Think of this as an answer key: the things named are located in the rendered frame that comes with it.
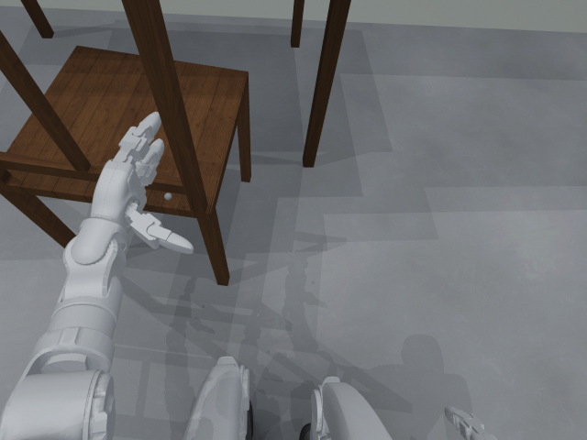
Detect robot left forearm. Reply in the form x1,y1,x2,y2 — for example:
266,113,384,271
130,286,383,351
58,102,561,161
0,217,130,440

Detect left robot upper arm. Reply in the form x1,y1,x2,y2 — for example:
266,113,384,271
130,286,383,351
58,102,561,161
3,369,116,440

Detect robot right shin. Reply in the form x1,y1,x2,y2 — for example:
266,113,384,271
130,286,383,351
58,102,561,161
310,377,340,440

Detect right robot thigh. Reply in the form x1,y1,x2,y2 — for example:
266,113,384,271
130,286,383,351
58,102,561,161
311,382,393,440

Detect chair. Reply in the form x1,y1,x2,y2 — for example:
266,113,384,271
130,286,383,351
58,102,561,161
0,0,251,286

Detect right robot hand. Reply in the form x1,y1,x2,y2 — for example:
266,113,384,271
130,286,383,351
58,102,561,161
445,406,497,440

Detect left robot hand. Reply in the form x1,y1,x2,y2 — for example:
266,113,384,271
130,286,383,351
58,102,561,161
90,112,194,254

